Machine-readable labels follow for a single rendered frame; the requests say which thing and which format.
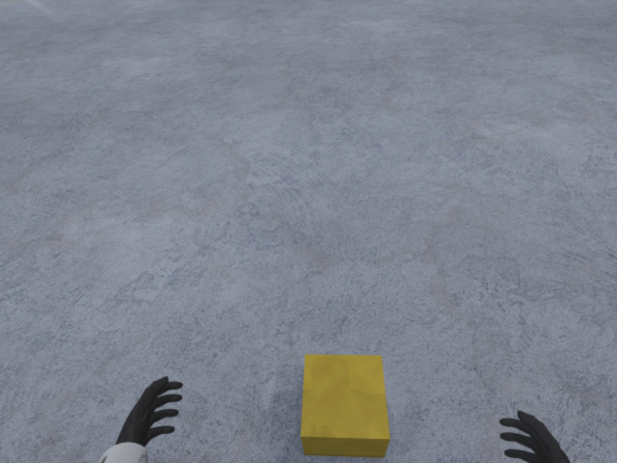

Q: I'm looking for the left robot forearm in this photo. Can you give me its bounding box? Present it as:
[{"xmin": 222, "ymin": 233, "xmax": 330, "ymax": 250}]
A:
[{"xmin": 98, "ymin": 443, "xmax": 148, "ymax": 463}]

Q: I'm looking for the left robot hand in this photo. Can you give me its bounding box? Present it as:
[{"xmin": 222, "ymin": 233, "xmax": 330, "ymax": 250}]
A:
[{"xmin": 116, "ymin": 376, "xmax": 183, "ymax": 447}]

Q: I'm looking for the right robot hand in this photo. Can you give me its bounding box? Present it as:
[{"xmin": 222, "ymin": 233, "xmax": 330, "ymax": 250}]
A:
[{"xmin": 499, "ymin": 411, "xmax": 570, "ymax": 463}]

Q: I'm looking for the carton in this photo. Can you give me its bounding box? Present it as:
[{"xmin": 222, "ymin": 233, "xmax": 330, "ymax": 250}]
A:
[{"xmin": 301, "ymin": 354, "xmax": 390, "ymax": 458}]

